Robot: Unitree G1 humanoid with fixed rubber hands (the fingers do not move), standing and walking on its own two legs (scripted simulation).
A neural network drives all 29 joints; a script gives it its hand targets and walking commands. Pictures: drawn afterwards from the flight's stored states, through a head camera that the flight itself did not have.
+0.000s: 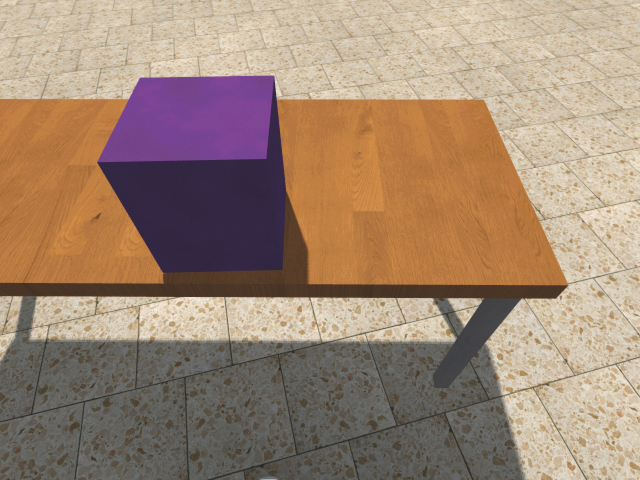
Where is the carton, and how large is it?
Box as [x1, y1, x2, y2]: [97, 75, 285, 272]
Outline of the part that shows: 273,75 139,78 97,162 163,272 282,269 285,185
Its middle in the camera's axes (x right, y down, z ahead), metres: -0.18 -0.10 +0.64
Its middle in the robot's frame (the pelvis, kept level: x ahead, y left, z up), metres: +0.56 +0.19 +0.03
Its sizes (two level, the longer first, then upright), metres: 0.210 0.200 0.250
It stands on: a table, 0.66 m high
